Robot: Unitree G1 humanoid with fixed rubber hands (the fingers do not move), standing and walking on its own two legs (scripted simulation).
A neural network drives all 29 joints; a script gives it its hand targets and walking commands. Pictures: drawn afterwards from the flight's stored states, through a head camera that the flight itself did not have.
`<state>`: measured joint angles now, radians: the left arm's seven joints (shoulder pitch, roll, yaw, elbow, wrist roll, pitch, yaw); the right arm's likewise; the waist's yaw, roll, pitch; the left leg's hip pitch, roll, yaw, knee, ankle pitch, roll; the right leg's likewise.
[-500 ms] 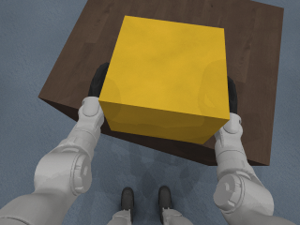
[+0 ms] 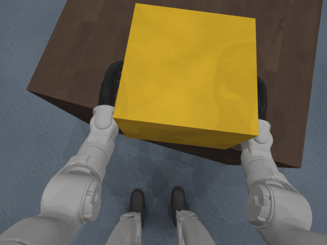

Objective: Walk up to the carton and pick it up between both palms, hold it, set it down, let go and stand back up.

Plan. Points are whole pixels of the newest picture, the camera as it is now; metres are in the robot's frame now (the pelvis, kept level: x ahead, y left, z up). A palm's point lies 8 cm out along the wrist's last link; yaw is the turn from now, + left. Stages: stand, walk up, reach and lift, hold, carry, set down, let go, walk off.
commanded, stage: set down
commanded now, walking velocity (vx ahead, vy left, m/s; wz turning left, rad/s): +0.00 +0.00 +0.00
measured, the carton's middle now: (184, 83) +0.47 -0.06 -0.07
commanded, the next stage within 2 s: none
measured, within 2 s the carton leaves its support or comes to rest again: rests again in 0.04 s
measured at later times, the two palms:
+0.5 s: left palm (77, 46) +0.50 +0.16 +0.05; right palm (306, 88) +0.43 -0.29 +0.02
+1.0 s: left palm (41, 91) +0.41 +0.21 +0.05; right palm out of the picture +0.37 -0.28 +0.07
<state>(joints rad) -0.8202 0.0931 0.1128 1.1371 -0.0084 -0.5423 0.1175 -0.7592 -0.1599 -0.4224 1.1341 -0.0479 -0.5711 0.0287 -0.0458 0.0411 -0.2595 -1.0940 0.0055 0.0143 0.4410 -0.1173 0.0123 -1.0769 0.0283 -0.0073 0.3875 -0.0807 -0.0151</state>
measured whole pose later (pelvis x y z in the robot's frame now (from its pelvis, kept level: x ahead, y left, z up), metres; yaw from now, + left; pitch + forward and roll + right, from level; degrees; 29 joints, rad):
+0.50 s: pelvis -0.09 +0.00 +0.01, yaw -6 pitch +10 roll +0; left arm -1.40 0.46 0.05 0.99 -0.35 -0.10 0.10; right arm -1.19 -0.51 -0.09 0.83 0.39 -0.16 -0.04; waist 0.02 0.03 0.55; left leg -0.60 0.06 0.09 0.58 -0.16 0.01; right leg -0.61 0.10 0.10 0.49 -0.05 -0.01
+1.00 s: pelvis -0.02 +0.02 +0.02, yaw -1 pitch +24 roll -1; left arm -0.74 0.31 -0.07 1.16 -0.29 -0.30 0.05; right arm -0.79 -0.39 -0.17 1.28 0.29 -0.26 0.08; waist -0.07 0.02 -0.26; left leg -0.72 -0.02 0.00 0.42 -0.13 0.03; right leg -0.70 0.01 0.02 0.36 -0.08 0.01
